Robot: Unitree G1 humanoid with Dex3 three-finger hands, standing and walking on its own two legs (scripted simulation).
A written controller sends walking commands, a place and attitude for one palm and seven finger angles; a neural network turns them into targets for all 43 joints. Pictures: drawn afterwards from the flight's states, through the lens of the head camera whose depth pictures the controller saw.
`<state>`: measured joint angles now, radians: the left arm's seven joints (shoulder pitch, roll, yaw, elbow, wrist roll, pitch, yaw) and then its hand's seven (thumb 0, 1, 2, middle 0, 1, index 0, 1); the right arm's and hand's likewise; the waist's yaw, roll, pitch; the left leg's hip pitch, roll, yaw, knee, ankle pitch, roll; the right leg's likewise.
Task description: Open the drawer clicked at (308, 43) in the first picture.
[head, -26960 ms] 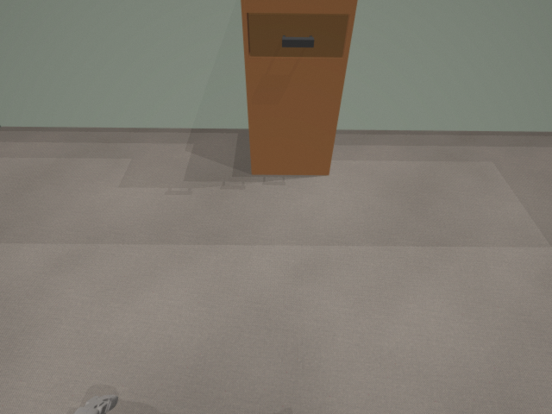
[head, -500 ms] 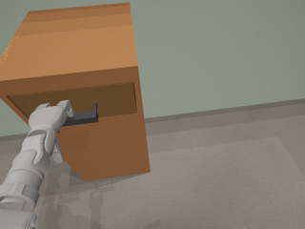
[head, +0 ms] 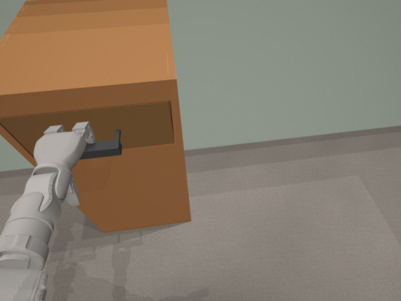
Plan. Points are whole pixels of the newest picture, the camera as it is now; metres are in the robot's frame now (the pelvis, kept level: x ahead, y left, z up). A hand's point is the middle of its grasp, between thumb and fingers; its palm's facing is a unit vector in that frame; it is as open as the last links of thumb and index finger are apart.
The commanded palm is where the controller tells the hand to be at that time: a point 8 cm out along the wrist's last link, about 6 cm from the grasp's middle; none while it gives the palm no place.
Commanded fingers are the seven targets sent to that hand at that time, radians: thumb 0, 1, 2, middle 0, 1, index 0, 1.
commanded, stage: lower the fingers behind the handle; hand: left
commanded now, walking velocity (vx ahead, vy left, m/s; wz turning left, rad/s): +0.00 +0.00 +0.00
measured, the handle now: (95, 142) +0.46 +0.30 -0.01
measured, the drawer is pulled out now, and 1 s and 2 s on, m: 0.00 0.00 0.00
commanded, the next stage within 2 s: lift the fingers back up to retry in 1.10 s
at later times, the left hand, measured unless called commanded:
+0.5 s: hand (81, 163) +0.39 +0.30 +0.01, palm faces -0.04 +0.00 -1.00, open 13.8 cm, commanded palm +0.36 +0.30 +0.04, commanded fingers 0.00 -0.50 0.30 -0.30 -1.20 -0.30 -1.20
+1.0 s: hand (81, 162) +0.39 +0.30 +0.01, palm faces -0.02 +0.02 -1.00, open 13.9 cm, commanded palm +0.36 +0.30 +0.03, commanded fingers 0.00 -0.50 0.30 -0.30 -1.20 -0.30 -1.20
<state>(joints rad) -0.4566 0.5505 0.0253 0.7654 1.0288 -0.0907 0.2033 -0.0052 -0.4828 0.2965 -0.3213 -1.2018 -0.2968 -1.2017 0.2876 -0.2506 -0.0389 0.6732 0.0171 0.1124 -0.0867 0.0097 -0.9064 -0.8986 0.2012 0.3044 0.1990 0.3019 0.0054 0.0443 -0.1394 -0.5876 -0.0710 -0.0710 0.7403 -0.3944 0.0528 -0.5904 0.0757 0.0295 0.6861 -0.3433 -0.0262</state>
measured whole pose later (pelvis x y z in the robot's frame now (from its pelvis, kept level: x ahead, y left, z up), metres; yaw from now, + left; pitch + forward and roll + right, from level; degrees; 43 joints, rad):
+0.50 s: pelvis -0.01 +0.01 -0.01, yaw -2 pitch +17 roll -2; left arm -0.53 0.51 0.03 0.89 1.06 -0.04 0.35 0.00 -0.48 0.30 -0.31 -1.27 -0.30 -1.23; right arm 0.28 -0.25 -0.02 0.67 0.02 0.13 -0.05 0.01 -0.91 -0.90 0.20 0.30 0.20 0.30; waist -0.01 0.05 -0.17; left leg -0.69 -0.07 -0.04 0.81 -0.41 0.06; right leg -0.70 0.08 0.05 0.76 -0.35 -0.02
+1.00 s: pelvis -0.03 +0.00 -0.02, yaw -2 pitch +19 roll -2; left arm -0.61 0.55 0.01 0.95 1.06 -0.04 0.36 0.00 -0.48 0.30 -0.30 -1.33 -0.28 -1.26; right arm 0.31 -0.27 -0.02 0.66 0.03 0.13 -0.05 0.01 -0.91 -0.90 0.20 0.30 0.20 0.30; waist -0.02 0.04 -0.18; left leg -0.79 -0.07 -0.04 0.88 -0.41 0.06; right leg -0.81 0.08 0.04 0.83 -0.35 -0.02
